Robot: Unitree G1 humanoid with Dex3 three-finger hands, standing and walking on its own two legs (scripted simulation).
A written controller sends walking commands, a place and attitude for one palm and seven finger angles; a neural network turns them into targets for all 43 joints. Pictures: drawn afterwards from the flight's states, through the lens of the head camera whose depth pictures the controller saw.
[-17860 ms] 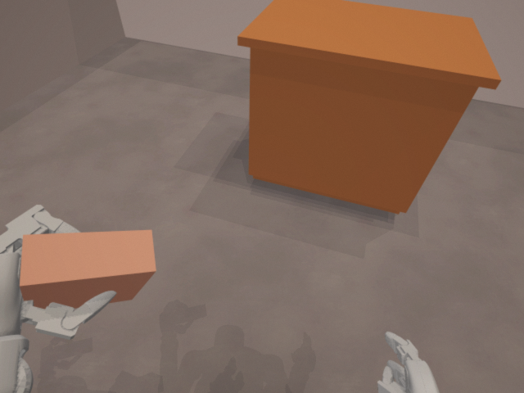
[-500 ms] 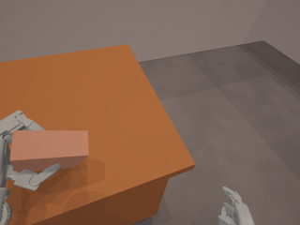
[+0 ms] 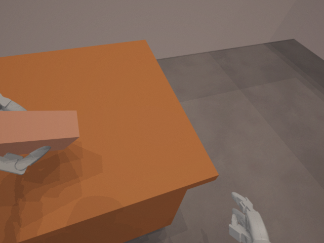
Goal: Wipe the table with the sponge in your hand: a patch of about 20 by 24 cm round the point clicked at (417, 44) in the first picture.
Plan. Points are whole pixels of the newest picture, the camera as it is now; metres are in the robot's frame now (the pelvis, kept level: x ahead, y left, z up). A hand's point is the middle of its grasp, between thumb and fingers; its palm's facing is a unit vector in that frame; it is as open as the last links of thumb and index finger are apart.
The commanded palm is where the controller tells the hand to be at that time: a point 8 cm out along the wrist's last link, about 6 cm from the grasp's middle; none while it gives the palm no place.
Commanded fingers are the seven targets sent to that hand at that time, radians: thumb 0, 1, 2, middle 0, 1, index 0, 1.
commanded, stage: come to a stop and stand still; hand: left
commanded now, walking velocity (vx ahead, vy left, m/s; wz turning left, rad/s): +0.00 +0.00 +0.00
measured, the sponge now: (47, 133) +0.27 +0.26 +0.16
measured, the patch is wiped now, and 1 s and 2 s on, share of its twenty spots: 0.00 0.00 0.00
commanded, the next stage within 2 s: look again from close up in 0.74 s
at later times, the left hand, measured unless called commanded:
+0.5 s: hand (42, 154) +0.22 +0.25 +0.15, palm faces +0.38 -0.87 -0.33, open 9.4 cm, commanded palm +0.16 +0.29 +0.17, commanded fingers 0.00 0.10 1.30 -1.20 -1.60 -1.20 -1.60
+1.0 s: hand (32, 156) +0.22 +0.27 +0.14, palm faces +0.39 -0.84 -0.37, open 9.4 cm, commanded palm +0.16 +0.30 +0.17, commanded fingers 0.00 0.10 1.30 -1.20 -1.60 -1.20 -1.60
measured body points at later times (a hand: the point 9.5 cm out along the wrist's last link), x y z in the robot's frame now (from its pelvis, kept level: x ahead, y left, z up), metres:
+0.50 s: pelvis +0.01 +0.01 +0.00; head +0.02 +0.03 +0.45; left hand +0.20 +0.29 +0.17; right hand +0.19 -0.22 -0.06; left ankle +0.03 +0.08 -0.74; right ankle +0.01 -0.13 -0.74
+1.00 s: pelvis +0.01 +0.01 +0.00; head +0.03 +0.04 +0.45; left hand +0.19 +0.31 +0.16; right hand +0.19 -0.20 -0.07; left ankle +0.03 +0.08 -0.74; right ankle +0.01 -0.13 -0.74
